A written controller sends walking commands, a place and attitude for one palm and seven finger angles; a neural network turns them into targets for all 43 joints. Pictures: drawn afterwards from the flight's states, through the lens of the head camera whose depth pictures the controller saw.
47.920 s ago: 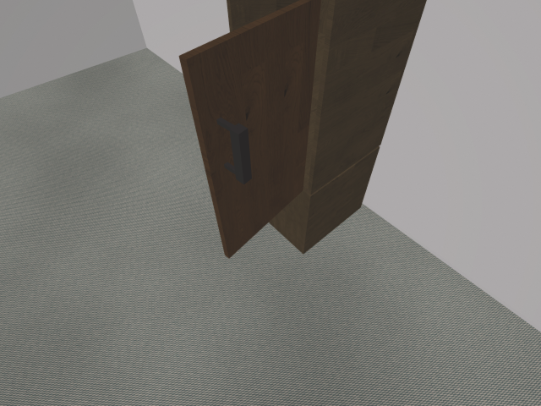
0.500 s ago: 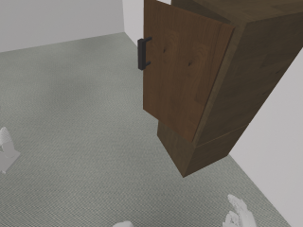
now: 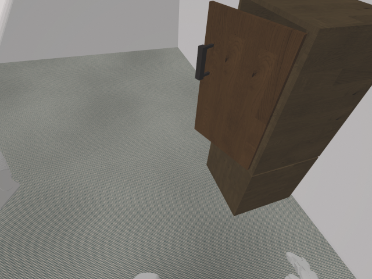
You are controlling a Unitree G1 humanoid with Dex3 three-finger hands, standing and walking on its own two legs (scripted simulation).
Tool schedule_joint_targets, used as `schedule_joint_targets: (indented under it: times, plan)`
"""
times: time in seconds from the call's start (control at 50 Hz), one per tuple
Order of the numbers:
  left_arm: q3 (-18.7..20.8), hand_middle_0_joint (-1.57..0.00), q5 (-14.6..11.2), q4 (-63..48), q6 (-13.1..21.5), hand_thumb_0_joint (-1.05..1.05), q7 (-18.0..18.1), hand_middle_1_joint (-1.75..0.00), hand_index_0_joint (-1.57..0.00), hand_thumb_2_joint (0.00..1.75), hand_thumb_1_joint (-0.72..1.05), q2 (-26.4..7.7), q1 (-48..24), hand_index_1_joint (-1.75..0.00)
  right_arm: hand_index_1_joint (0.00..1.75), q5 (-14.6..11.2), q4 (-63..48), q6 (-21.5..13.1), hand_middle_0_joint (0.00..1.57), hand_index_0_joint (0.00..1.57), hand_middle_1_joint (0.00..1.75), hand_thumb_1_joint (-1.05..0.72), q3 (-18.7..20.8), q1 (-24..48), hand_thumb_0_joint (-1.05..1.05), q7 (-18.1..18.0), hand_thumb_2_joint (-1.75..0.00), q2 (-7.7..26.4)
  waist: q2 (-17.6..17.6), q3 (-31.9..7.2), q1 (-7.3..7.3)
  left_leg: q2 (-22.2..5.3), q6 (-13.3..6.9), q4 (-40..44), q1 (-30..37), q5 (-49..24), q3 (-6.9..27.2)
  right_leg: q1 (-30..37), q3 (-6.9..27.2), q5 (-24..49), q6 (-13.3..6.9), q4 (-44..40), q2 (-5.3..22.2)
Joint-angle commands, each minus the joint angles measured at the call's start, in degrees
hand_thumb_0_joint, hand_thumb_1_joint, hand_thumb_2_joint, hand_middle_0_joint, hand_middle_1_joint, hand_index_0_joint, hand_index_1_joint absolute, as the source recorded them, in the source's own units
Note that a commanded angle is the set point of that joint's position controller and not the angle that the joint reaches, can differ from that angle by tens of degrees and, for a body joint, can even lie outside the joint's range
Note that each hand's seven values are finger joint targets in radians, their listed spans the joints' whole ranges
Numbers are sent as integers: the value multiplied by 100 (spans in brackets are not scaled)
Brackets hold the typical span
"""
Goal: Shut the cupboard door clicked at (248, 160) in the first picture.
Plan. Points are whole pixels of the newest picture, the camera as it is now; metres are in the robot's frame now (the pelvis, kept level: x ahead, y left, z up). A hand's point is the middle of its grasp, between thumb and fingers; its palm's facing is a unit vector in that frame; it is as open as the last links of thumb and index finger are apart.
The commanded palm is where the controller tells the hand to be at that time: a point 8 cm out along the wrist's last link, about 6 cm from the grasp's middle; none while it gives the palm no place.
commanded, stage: stop stepping back and stand still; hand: left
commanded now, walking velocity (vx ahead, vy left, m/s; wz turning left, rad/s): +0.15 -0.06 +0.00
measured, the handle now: (204, 61) +0.86 +0.03 +0.08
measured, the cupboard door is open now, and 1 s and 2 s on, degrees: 22 22 22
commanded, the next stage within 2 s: let the arm hang, fingers relaxed in 0.66 s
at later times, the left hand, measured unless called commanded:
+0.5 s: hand out of the picture +0.16 +0.29 +0.20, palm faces +0.44 -0.82 -0.37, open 7.4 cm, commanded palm +0.10 +0.32 +0.20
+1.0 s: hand out of the picture +0.10 +0.18 -0.12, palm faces -0.09 -0.98 -0.18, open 7.4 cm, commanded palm none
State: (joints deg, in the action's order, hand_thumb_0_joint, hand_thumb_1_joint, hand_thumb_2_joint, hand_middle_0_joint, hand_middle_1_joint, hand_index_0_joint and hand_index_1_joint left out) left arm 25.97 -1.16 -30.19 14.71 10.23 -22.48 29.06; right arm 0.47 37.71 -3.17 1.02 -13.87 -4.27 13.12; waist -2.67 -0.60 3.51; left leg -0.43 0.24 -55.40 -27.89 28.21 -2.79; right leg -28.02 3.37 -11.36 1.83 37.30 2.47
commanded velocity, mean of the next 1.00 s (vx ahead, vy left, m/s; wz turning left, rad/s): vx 0.07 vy -0.05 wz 0.00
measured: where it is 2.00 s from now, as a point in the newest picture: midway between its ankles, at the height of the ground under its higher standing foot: outside the picture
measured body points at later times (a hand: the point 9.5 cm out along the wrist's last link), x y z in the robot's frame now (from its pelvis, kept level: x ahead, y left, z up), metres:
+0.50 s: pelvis -0.05 +0.03 +0.02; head -0.08 +0.05 +0.46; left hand +0.13 +0.33 +0.21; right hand +0.05 -0.24 -0.07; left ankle +0.00 +0.12 -0.71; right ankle -0.09 -0.08 -0.71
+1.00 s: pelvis -0.04 +0.03 +0.01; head -0.02 +0.03 +0.46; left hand +0.10 +0.23 -0.11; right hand +0.05 -0.22 -0.11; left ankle +0.00 +0.12 -0.71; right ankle -0.08 -0.06 -0.71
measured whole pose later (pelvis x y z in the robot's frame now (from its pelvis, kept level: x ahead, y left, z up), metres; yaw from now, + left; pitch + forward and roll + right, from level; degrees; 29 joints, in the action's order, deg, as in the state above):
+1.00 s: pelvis -0.04 +0.03 +0.01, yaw -4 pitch +0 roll +0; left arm -0.4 1.0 38.7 -4.1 1.1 -9.6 14.7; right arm 1.4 46.9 0.8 -0.9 -11.0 -0.6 12.1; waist -0.7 0.8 -2.4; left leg 0.0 -1.9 -34.5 -19.4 15.1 -4.1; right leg -12.9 -3.3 -21.8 -2.1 34.5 -0.8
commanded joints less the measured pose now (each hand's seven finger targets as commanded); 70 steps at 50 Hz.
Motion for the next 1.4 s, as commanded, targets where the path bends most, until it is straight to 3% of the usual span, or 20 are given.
schedule_joint_targets:
  times: [0.0, 0.02, 0.06, 0.1, 0.2, 0.24, 0.28, 0.34, 0.42, 0.5, 0.52, 0.62, 0.72, 0.74, 0.76, 0.84, 0.9, 0.98, 1.04, 1.38]
  plan:
    - [219, -20, 30, -892, 117, 0, 169, -30, -20, 90, 90, -1146, -2102, -30, 30, -6, -907, -494, 20, 20, 30, -90, 212, 125, 0, -249, -90, 890, 1301, 145, -599, -591, -490, 3526, 770, 1058, 1227, -336, 148, -2138, -147, 73, -73]
    - [301, -20, 53, -1126, 168, 0, 186, -30, -20, 90, 90, -1153, -2243, -30, 30, -77, -1043, -630, 20, 20, 30, -90, 248, 202, 0, -258, -90, 897, 2291, 67, -518, -1539, -867, 4335, 224, 1457, 2143, 14, -432, -1451, 83, 1774, -553]
    - [551, -20, 3, -766, 108, 0, 43, -30, -20, 90, 90, -1251, -1373, -30, 30, -118, -1000, -762, 20, 20, 30, -90, 292, 292, 0, -85, -90, 620, 1924, -150, -501, -1772, -979, 4732, -505, 2156, 2543, 245, -110, -1336, 130, 3413, -610]
    - [237, -20, -7, -826, -31, 0, 4, -30, -20, 90, 90, -814, -586, -30, 30, -153, -1011, -752, 20, 20, 30, -90, 220, 603, 0, 126, -90, 568, 1180, 48, -413, -1567, -876, 4324, -262, 1489, 1887, 285, -209, -1199, 43, 2591, -422]
    - [367, -20, -44, -1370, -112, 0, 86, -30, -20, 90, 90, -1136, -172, -30, 30, 30, -1022, -511, 20, 20, 30, -90, 38, 607, 0, 94, -90, 528, 1746, -183, -414, -1047, -269, 4282, -71, 1285, 872, 2093, -986, -1284, -243, -799, -715]
    - [582, -20, -50, -1183, -132, 0, 126, -30, -20, 90, 90, -1392, -304, -30, 30, 53, -963, -407, 20, 20, 30, -90, 60, 440, 0, 40, -90, 525, 987, -326, -480, -616, -143, 3079, 2, 403, 365, 2353, -123, -1235, -631, -1731, -107]
    - [787, -20, -127, -1007, -64, 0, 161, -30, -20, 90, 90, -1636, -734, -30, 30, 92, -885, -324, 20, 20, 30, -90, 41, 415, 0, 46, -90, 498, -110, -355, -493, -264, -18, 1335, -82, -851, 60, 1947, 1694, -641, -1293, -2423, 1296]
    - [426, -20, -142, -287, -156, 0, 183, -30, -20, 90, 90, -1166, -311, -30, 30, -100, -855, -352, 20, 20, 30, -90, 141, 465, 0, 16, -90, 543, -525, -190, -377, -193, 12, 767, -426, -607, 323, 2038, 1839, -404, -1379, -2132, 1342]
    - [289, -20, -98, -560, -78, 0, 160, -30, -20, 90, 90, -1147, -592, -30, 30, -61, -794, -355, 20, 20, 30, -90, 72, 550, 0, -61, -90, 514, -84, 45, -463, -111, -122, 2486, 1311, -1170, -75, 885, 513, -1217, -853, -1793, 671]
    - [400, -20, -110, -1041, 33, 0, 101, -30, -20, 90, 90, -1190, -608, -30, 30, -45, -862, -487, 20, 20, 30, -90, 85, 630, 0, -153, -90, 684, 1852, 154, -503, -1512, -604, 4700, 1145, 1537, 2439, 643, -418, -1661, -238, 94, -484]
    - [490, -20, -67, -988, 13, 0, 92, -30, -20, 90, 90, -1257, -577, -30, 30, 12, -892, -516, 20, 20, 30, -90, 54, 629, 0, -169, -90, 634, 1817, 311, -468, -1708, -660, 5040, 723, 1863, 2713, 793, -356, -1524, -235, 487, -450]
    - [460, -20, -84, -1031, -34, 0, 42, -30, -20, 90, 90, -1109, -50, -30, 30, -3, -943, -561, 20, 20, 30, -90, 82, 521, 0, -61, -90, 566, 1286, -151, -432, -1090, -296, 4387, 717, 347, 1076, 1974, -593, -849, -269, -1171, -412]
    - [611, -20, -171, -673, -146, 0, 50, -30, -20, 90, 90, -1123, 291, -30, 30, -39, -978, -436, 20, 20, 30, -90, 85, 454, 0, -14, -90, 518, 512, -466, -421, -688, -153, 3490, 801, -634, 526, 2018, 23, -429, -386, -1636, -32]
    - [-1980, -20, 323, 3483, -1060, 0, -830, -30, -20, 90, 90, 253, -26, -30, 30, -98, 68, -653, 20, 20, 30, -90, 212, 712, 0, 479, -90, 1203, 283, -119, -559, -660, -92, 2005, 846, -2652, 265, 1217, -159, 1817, -467, -993, 660]
    - [-2049, -20, 249, 3642, -1483, 0, -915, -30, -20, 90, 90, 508, -87, -30, 30, -96, 95, -416, 20, 20, 30, -90, 262, 202, 0, 435, -90, 728, 24, -606, -602, -664, -40, 2045, 1384, -3070, 265, 1212, 180, 2513, -556, -944, 626]
    - [-2227, -20, 258, 4554, -1502, 0, -949, -30, -20, 90, 90, 338, -922, -30, 30, 32, 77, 36, 20, 20, 30, -90, 145, 121, 0, 347, -90, 784, -1231, -526, -503, -445, -177, 1821, 1176, -2824, 397, 1312, 91, 2614, -699, -815, 674]
    - [-2301, -20, 231, 5658, -1532, 0, -881, -30, -20, 90, 90, 276, -1196, -30, 30, 104, 257, 251, 20, 20, 30, -90, 58, 159, 0, 336, -90, 622, -893, -379, -467, -292, -133, 2061, 1298, -2759, 394, 1455, 145, 2470, -764, -897, 721]
    - [-2392, -20, 191, 7081, -1524, 0, -842, -30, -20, 90, 90, 358, -1283, -30, 30, 120, 878, 325, 20, 20, 30, -90, -36, 156, 0, 312, -90, 545, 711, -235, -416, -586, -236, 2822, 1555, -3093, 654, 1586, 3, 538, -456, -1220, 282]
    - [-2302, -20, 212, 7795, -1457, 0, -835, -30, -20, 90, 90, 727, -970, -30, 30, 134, 1253, 287, 20, 20, 30, -90, -14, 49, 0, 245, -90, 310, 1239, -359, -350, -563, -247, 3018, 1600, -2784, 620, 1935, 50, 523, -512, -1566, 285]
    - [-2563, -20, 145, 9459, -1408, 0, -800, -30, -20, 90, 90, 862, -584, -30, 30, 16, 2509, 327, 20, 20, 30, -90, -69, -688, 0, 176, -90, 75, 81, 490, -389, -614, -250, 3616, 1927, -2215, 442, 1723, 60, 142, -492, -2171, 301]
